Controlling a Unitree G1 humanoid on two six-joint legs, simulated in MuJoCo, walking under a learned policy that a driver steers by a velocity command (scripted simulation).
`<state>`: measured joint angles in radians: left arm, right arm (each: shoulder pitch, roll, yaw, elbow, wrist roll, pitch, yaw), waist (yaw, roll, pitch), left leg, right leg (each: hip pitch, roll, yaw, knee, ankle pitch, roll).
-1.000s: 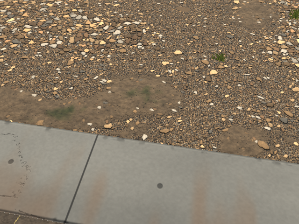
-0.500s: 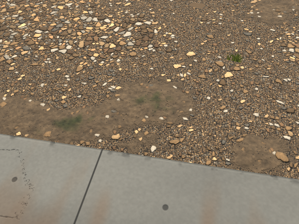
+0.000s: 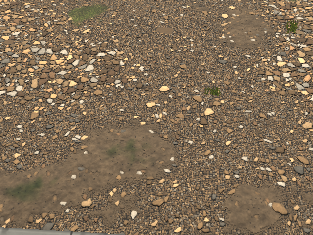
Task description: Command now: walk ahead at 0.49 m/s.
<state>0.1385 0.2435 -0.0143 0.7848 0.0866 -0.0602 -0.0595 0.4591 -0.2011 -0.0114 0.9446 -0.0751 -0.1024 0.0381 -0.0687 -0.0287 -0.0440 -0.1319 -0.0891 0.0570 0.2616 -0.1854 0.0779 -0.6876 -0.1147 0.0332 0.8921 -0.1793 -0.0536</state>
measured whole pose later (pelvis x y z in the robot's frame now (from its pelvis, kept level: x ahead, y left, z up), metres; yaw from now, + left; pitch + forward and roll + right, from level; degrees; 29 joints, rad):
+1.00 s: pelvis +0.53 -0.03 -0.09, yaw +0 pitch +4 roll +3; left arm 0.13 0.22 -0.01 0.78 0.06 -0.07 -0.08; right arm 0.55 -0.14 0.05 0.95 -0.05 -0.13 -0.02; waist -0.10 -0.05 -0.08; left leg -0.33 -0.07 0.10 1.03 -0.77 0.06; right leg -0.73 -0.08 0.05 0.77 0.35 -0.03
